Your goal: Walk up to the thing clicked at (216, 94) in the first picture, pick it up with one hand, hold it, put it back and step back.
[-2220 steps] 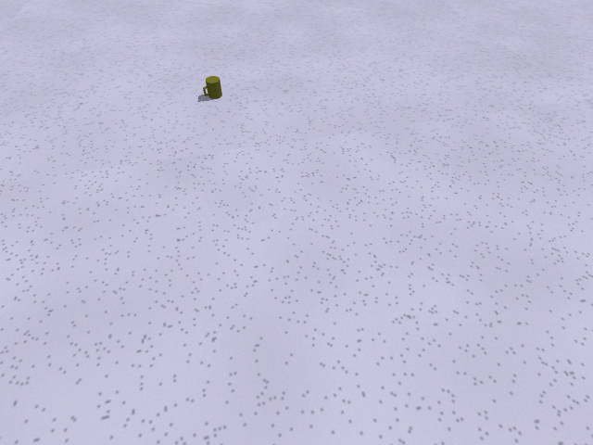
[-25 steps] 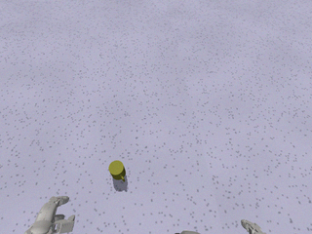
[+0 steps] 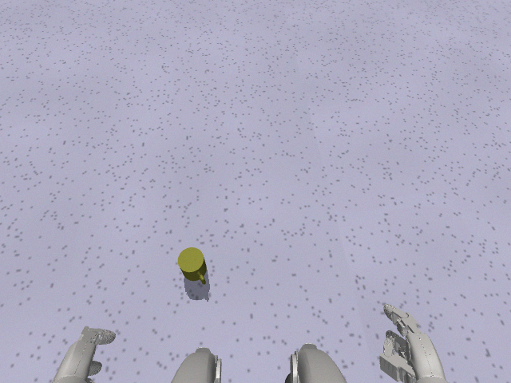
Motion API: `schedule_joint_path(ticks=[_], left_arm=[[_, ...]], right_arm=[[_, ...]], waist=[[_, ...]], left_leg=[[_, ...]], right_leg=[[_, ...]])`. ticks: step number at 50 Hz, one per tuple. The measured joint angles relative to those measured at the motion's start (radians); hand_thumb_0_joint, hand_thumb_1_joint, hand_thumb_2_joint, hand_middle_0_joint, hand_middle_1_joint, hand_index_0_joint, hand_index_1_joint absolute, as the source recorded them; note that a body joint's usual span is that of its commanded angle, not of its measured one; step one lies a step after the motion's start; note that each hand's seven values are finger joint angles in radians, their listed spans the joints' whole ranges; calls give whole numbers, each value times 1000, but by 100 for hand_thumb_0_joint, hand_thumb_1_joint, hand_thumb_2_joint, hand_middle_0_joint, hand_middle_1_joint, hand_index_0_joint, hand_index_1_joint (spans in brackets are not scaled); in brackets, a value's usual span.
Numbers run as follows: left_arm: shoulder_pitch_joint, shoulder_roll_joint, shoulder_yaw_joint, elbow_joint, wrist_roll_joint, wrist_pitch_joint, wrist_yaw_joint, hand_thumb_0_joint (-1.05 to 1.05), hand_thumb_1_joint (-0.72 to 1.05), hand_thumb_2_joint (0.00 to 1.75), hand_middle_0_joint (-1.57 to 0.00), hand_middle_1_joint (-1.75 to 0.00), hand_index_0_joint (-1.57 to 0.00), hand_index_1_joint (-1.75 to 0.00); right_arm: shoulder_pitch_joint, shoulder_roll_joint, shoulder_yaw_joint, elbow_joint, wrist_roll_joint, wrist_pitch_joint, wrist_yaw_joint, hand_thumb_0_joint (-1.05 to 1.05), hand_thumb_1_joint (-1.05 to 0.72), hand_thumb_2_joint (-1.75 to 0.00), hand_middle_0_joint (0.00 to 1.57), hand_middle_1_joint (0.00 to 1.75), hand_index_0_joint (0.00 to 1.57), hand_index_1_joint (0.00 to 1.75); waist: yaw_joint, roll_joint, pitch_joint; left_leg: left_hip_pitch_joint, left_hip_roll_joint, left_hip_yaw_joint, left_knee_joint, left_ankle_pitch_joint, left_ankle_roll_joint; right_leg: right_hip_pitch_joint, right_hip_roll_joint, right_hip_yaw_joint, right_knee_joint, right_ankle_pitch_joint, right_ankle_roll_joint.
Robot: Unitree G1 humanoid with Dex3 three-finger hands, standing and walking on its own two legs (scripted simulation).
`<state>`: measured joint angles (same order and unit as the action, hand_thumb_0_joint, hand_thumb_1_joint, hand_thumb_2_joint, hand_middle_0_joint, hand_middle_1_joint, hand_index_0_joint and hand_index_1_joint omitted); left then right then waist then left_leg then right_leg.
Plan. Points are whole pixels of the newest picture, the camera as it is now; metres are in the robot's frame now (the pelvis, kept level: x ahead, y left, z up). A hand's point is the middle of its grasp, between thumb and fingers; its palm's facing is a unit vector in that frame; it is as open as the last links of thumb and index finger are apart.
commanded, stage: rise first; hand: left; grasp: from above
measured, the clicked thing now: (195, 268) +0.48 +0.20 -0.65
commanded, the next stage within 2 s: none
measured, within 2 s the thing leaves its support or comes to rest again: neither
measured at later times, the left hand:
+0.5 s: hand (143, 316) +0.26 +0.25 -0.32, palm faces -0.45 -0.44 -0.78, open 13.9 cm
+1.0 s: hand (158, 285) +0.37 +0.26 -0.44, palm faces -0.47 -0.07 -0.88, open 13.9 cm
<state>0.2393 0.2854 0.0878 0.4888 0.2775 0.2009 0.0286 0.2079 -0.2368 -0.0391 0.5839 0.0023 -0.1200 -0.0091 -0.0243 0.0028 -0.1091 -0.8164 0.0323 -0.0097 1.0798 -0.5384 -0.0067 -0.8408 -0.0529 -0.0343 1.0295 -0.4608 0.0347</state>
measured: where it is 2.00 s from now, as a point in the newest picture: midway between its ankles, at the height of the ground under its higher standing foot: outside the picture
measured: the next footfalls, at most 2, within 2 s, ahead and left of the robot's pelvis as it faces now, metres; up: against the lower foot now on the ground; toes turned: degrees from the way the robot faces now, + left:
none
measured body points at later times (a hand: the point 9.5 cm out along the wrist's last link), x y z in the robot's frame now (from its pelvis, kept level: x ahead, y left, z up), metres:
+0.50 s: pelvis -0.06 -0.01 -0.18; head +0.13 +0.00 +0.23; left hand +0.28 +0.27 -0.27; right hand +0.10 -0.28 -0.30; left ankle -0.01 +0.12 -0.67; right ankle +0.02 -0.14 -0.67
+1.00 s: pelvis -0.09 +0.00 -0.30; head +0.13 +0.04 +0.09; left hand +0.39 +0.27 -0.39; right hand -0.05 -0.29 -0.41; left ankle -0.01 +0.12 -0.67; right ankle +0.02 -0.14 -0.67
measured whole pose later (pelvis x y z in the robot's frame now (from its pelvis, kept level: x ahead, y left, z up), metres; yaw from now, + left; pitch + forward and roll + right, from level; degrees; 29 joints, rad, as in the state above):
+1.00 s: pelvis -0.09 +0.00 -0.30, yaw -2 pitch +35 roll -6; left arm -0.86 0.67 0.06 1.26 1.16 -0.22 0.24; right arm 0.18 -0.28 -0.02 0.74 -0.08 -0.05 0.09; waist -0.20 0.02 -0.11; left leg -2.11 -0.01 -0.09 2.19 -0.69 0.00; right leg -2.10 -0.07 -0.02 2.08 -0.59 0.04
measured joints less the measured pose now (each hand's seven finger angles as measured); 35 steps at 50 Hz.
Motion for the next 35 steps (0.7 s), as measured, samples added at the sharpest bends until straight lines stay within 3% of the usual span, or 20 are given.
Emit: schedule_joint_path(ticks=[6, 15, 24, 35], left_arm=[[-47, 26, -15, 16, 61, -4, 10, 0, -53, 97, -7, -108, -7, -107], [-276, 87, -30, 147, 259, -128, 54, 0, -51, 96, -7, -110, -8, -109], [-557, 134, -29, 287, 442, -192, 93, 0, -51, 98, -7, -111, -7, -110], [-875, 262, -22, 552, 649, -338, 113, 0, -48, 99, -7, -112, -8, -110]], right_arm=[[-20, -1, 14, -33, -7, -42, -5, 1, -91, -90, 20, 29, 21, 30], [-70, -37, 6, -3, -3, -89, 16, 1, -89, -90, 20, 30, 21, 30], [-96, -53, -26, 71, -3, -53, 40, 1, -89, -90, 20, 29, 21, 30], [-56, -40, -23, 128, -34, 3, 66, 1, -88, -89, 20, 29, 21, 30]], waist=[[-7, 5, -18], [-22, -4, -72], [-32, 19, -78], [-73, 22, -38]], left_leg=[[-136, -4, -15, 115, -33, 0], [-503, -14, -16, 432, -126, -5], [-823, -19, -26, 696, -167, -9], [-1098, -24, -53, 930, -162, -14]], right_leg=[[-130, -5, -8, 111, -34, -2], [-508, -18, 12, 440, -129, -3], [-832, -20, 23, 700, -164, -11], [-1098, -17, 16, 913, -145, -17]])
